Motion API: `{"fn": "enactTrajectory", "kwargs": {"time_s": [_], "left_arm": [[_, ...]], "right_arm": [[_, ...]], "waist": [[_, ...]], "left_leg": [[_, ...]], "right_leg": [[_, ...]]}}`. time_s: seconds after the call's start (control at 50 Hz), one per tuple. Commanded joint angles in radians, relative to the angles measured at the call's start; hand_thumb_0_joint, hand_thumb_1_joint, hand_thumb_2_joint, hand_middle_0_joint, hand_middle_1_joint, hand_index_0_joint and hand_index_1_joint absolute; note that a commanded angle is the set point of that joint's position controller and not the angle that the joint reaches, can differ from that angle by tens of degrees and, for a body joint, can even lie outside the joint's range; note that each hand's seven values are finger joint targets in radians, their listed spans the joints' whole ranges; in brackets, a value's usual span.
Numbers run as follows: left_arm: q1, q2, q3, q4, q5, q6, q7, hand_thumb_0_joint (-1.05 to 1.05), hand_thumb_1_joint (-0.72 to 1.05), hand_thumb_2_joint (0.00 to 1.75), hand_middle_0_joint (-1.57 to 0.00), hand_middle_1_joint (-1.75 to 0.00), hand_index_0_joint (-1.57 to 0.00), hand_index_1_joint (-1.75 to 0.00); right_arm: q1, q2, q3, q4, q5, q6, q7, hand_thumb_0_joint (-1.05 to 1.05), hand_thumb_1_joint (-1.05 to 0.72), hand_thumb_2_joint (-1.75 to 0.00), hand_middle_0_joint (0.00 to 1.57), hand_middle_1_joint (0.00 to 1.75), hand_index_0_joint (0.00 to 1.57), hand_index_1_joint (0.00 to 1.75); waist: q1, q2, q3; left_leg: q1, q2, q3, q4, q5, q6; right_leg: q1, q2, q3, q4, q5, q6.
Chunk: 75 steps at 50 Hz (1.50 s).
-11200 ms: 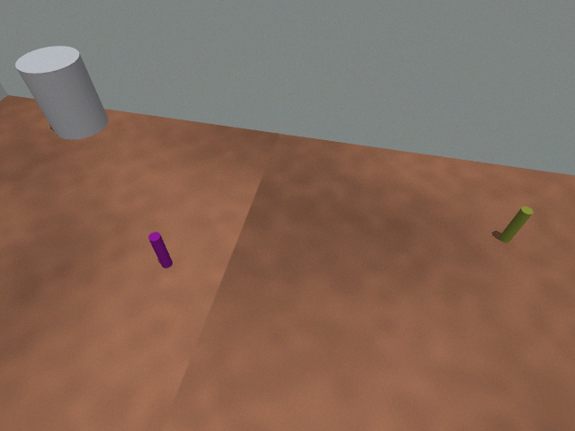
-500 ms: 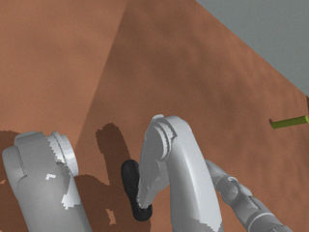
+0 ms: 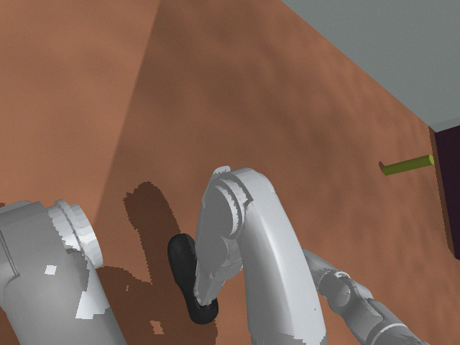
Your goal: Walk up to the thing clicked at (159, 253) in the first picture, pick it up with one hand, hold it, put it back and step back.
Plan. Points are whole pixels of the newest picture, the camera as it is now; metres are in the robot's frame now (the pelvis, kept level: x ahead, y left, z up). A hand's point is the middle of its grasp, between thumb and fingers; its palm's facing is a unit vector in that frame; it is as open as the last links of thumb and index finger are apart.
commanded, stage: close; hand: left
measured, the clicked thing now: out of the picture +0.43 +0.32 -0.18
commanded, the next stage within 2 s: settle in 0.56 s
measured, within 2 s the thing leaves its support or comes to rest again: leaves its support in 0.98 s
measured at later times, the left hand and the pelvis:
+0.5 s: hand out of the picture +0.42 +0.31 -0.16, palm faces +0.38 -0.93 +0.02, open 7.0 cm; pelvis +0.00 +0.00 +0.00, yaw +0 degrees
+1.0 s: hand out of the picture +0.43 +0.31 -0.15, palm faces +0.37 -0.93 +0.02, open 5.9 cm; pelvis +0.00 +0.00 +0.01, yaw +0 degrees
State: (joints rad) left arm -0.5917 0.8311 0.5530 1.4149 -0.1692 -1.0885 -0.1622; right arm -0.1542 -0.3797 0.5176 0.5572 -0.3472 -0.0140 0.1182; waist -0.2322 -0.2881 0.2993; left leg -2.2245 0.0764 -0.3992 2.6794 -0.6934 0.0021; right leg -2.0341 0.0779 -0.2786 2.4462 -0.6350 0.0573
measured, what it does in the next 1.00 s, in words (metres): stands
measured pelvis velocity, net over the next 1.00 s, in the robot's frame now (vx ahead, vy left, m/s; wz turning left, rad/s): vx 0.00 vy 0.00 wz -0.01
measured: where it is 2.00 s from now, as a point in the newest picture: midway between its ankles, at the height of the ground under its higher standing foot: (143, 321)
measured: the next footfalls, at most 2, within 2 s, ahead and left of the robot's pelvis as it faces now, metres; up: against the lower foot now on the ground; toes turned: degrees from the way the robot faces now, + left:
none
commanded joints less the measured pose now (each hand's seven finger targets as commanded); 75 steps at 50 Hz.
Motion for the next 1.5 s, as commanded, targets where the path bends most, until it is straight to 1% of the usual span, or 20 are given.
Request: {"fn": "enactTrajectory", "kwargs": {"time_s": [0.0, 0.06, 0.12, 0.18, 0.28, 0.34, 0.4, 0.58, 0.62, 0.8, 0.92, 1.0, 1.14, 1.18, 1.2, 1.3, 1.34, 1.4, 1.42, 1.48], "left_arm": [[-0.203, 0.185, 0.001, -0.126, -0.002, -0.073, 0.010, 0.00, 0.12, 0.48, -0.45, -0.42, -0.45, -0.42], [-0.207, 0.183, -0.005, -0.125, 0.002, -0.066, 0.013, 0.00, 0.24, 0.55, -0.51, -0.48, -0.51, -0.48], [-0.209, 0.209, 0.013, -0.125, 0.000, -0.064, 0.021, 0.00, 0.35, 0.59, -0.56, -0.51, -0.55, -0.51], [-0.218, 0.187, 0.009, -0.123, -0.001, -0.061, 0.033, 0.00, 0.45, 0.66, -0.64, -0.58, -0.62, -0.58], [-0.257, 0.197, -0.023, -0.128, 0.021, -0.054, 0.042, 0.00, 0.58, 0.77, -0.74, -0.69, -0.73, -0.69], [-0.251, 0.197, -0.012, -0.114, 0.017, -0.049, 0.055, 0.00, 0.65, 0.84, -0.80, -0.76, -0.79, -0.76], [-0.283, 0.209, -0.015, -0.128, 0.026, -0.049, 0.067, 0.00, 0.60, 0.90, -0.90, -0.86, -0.89, -0.86], [-0.301, 0.214, -0.032, -0.133, 0.034, -0.043, 0.068, 0.00, 0.70, 1.21, -1.29, -1.26, -1.28, -1.27], [-0.293, 0.194, -0.039, -0.121, 0.034, -0.037, 0.065, 0.00, 0.70, 1.27, -1.33, -1.31, -1.32, -1.32], [-0.305, 0.232, -0.020, -0.195, 0.029, -0.025, 0.059, 0.00, 0.58, 1.48, -1.42, -1.54, -1.41, -1.56], [-0.312, 0.264, 0.018, -0.328, 0.032, -0.001, 0.043, 0.00, 0.55, 1.45, -1.46, -1.55, -1.46, -1.57], [-0.310, 0.249, 0.021, -0.413, 0.031, 0.035, 0.043, 0.00, 0.54, 1.46, -1.46, -1.56, -1.45, -1.58], [-0.284, 0.149, -0.028, -0.522, 0.026, 0.129, 0.018, 0.00, 0.51, 1.45, -1.47, -1.56, -1.47, -1.58], [-0.278, 0.125, -0.040, -0.530, 0.019, 0.159, 0.012, 0.00, 0.51, 1.44, -1.46, -1.56, -1.46, -1.58], [-0.272, 0.124, -0.027, -0.552, 0.015, 0.171, 0.014, 0.00, 0.51, 1.44, -1.47, -1.57, -1.47, -1.58], [-0.300, 0.048, -0.080, -0.651, 0.019, 0.233, 0.011, 0.00, 0.55, 1.46, -1.47, -1.58, -1.47, -1.59], [-0.289, 0.058, -0.063, -0.664, 0.023, 0.261, 0.016, 0.00, 0.57, 1.42, -1.44, -1.55, -1.45, -1.56], [-0.253, 0.006, -0.078, -0.674, 0.015, 0.298, 0.008, 0.00, 0.56, 1.40, -1.42, -1.53, -1.43, -1.54], [-0.301, -0.005, -0.090, -0.729, 0.005, 0.302, 0.008, 0.00, 0.57, 1.41, -1.42, -1.53, -1.43, -1.54], [-0.306, -0.003, -0.081, -0.760, 0.003, 0.326, 0.004, 0.00, 0.59, 1.39, -1.40, -1.51, -1.41, -1.51]], "right_arm": [[0.001, -0.357, -0.127, -0.020, -0.006, 0.014, -0.023, 0.00, -0.87, -0.89, 0.20, 0.30, 0.20, 0.30], [-0.001, -0.351, -0.122, -0.021, -0.008, 0.019, -0.024, 0.00, -0.87, -0.89, 0.20, 0.30, 0.20, 0.30], [-0.001, -0.352, -0.120, -0.024, -0.009, 0.023, -0.026, 0.00, -0.86, -0.89, 0.20, 0.30, 0.20, 0.30], [-0.001, -0.349, -0.117, -0.020, -0.013, 0.026, -0.024, 0.00, -0.86, -0.89, 0.20, 0.30, 0.20, 0.30], [-0.005, -0.344, -0.116, -0.023, -0.013, 0.032, -0.023, 0.00, -0.86, -0.89, 0.20, 0.30, 0.20, 0.30], [0.004, -0.346, -0.115, -0.024, -0.011, 0.034, -0.022, 0.00, -0.85, -0.89, 0.20, 0.30, 0.20, 0.30], [0.001, -0.347, -0.116, -0.024, -0.013, 0.035, -0.022, 0.00, -0.86, -0.89, 0.20, 0.30, 0.20, 0.30], [0.003, -0.344, -0.115, -0.022, -0.010, 0.042, -0.023, 0.00, -0.86, -0.89, 0.20, 0.30, 0.20, 0.30], [0.008, -0.344, -0.118, -0.017, -0.011, 0.042, -0.024, 0.00, -0.86, -0.89, 0.20, 0.30, 0.20, 0.30], [0.011, -0.339, -0.117, -0.019, -0.006, 0.052, -0.027, 0.00, -0.88, -0.90, 0.20, 0.30, 0.20, 0.30], [0.036, -0.341, -0.152, -0.013, 0.003, 0.055, -0.029, 0.00, -0.88, -0.90, 0.20, 0.30, 0.20, 0.30], [0.063, -0.327, -0.180, -0.014, 0.016, 0.059, -0.028, 0.00, -0.88, -0.90, 0.20, 0.30, 0.20, 0.30], [0.111, -0.302, -0.245, -0.016, 0.057, 0.062, -0.026, 0.00, -0.88, -0.90, 0.20, 0.30, 0.20, 0.30], [0.127, -0.289, -0.259, -0.012, 0.070, 0.062, -0.026, 0.00, -0.88, -0.90, 0.20, 0.30, 0.20, 0.30], [0.133, -0.287, -0.272, -0.018, 0.080, 0.062, -0.025, 0.00, -0.88, -0.90, 0.20, 0.30, 0.20, 0.30], [0.169, -0.264, -0.333, -0.010, 0.117, 0.060, -0.023, 0.00, -0.87, -0.90, 0.20, 0.30, 0.20, 0.30], [0.192, -0.247, -0.352, -0.008, 0.133, 0.060, -0.024, 0.00, -0.86, -0.89, 0.20, 0.30, 0.20, 0.30], [0.214, -0.224, -0.375, 0.010, 0.161, 0.064, -0.027, 0.00, -0.86, -0.89, 0.20, 0.30, 0.20, 0.30], [0.223, -0.222, -0.386, 0.010, 0.167, 0.063, -0.028, 0.00, -0.86, -0.89, 0.20, 0.30, 0.20, 0.30], [0.249, -0.207, -0.408, 0.024, 0.185, 0.065, -0.035, 0.00, -0.85, -0.89, 0.20, 0.30, 0.20, 0.30]], "waist": [[-0.100, 0.570, -0.522], [-0.098, 0.558, -0.533], [-0.090, 0.550, -0.531], [-0.098, 0.557, -0.539], [-0.110, 0.558, -0.530], [-0.111, 0.537, -0.525], [-0.116, 0.564, -0.520], [-0.121, 0.572, -0.521], [-0.126, 0.575, -0.531], [-0.108, 0.605, -0.558], [-0.084, 0.690, -0.620], [-0.070, 0.691, -0.677], [-0.038, 0.689, -0.730], [-0.029, 0.665, -0.730], [-0.015, 0.663, -0.728], [0.011, 0.654, -0.761], [0.032, 0.641, -0.785], [0.052, 0.611, -0.779], [0.048, 0.623, -0.800], [0.063, 0.619, -0.851]], "left_leg": [[0.396, 0.043, 0.096, -0.341, 0.086, -0.031], [0.395, 0.045, 0.099, -0.335, 0.096, -0.029], [0.379, 0.044, 0.106, -0.326, 0.094, -0.025], [0.395, 0.046, 0.098, -0.332, 0.108, -0.028], [0.379, 0.044, 0.103, -0.332, 0.085, -0.025], [0.365, 0.044, 0.100, -0.332, 0.070, -0.021], [0.386, 0.049, 0.091, -0.343, 0.081, -0.026], [0.386, 0.049, 0.094, -0.345, 0.065, -0.024], [0.405, 0.050, 0.092, -0.340, 0.091, -0.026], [0.415, 0.049, 0.102, -0.343, 0.131, -0.026], [0.470, 0.052, 0.106, -0.373, 0.132, -0.036], [0.474, 0.047, 0.128, -0.373, 0.160, -0.033], [0.478, 0.039, 0.152, -0.398, 0.167, -0.029], [0.438, 0.032, 0.165, -0.400, 0.146, -0.022], [0.430, 0.028, 0.168, -0.414, 0.117, -0.019], [0.419, 0.018, 0.182, -0.454, 0.049, -0.013], [0.403, 0.010, 0.198, -0.467, 0.025, -0.007], [0.397, 0.006, 0.206, -0.494, -0.012, -0.003], [0.397, 0.002, 0.216, -0.495, -0.012, -0.002], [0.418, -0.004, 0.232, -0.503, 0.026, 0.000]], "right_leg": [[0.205, 0.039, -0.085, -0.178, 0.161, -0.059], [0.218, 0.041, -0.082, -0.185, 0.168, -0.059], [0.225, 0.044, -0.079, -0.190, 0.166, -0.060], [0.231, 0.044, -0.083, -0.188, 0.179, -0.059], [0.222, 0.047, -0.082, -0.198, 0.162, -0.060], [0.230, 0.047, -0.083, -0.204, 0.155, -0.058], [0.212, 0.047, -0.084, -0.196, 0.158, -0.061], [0.210, 0.049, -0.084, -0.205, 0.153, -0.062], [0.212, 0.050, -0.082, -0.203, 0.173, -0.061], [0.242, 0.050, -0.079, -0.206, 0.197, -0.064], [0.230, 0.042, -0.066, -0.195, 0.195, -0.071], [0.245, 0.038, -0.048, -0.206, 0.215, -0.075], [0.203, 0.029, -0.027, -0.213, 0.213, -0.081], [0.199, 0.028, -0.017, -0.221, 0.195, -0.082], [0.182, 0.025, -0.016, -0.226, 0.170, -0.082], [0.117, 0.014, 0.003, -0.236, 0.114, -0.089], [0.126, 0.013, 0.015, -0.252, 0.088, -0.091], [0.086, 0.008, 0.029, -0.268, 0.050, -0.094], [0.092, 0.006, 0.036, -0.276, 0.051, -0.096], [0.103, 0.001, 0.054, -0.284, 0.071, -0.098]]}}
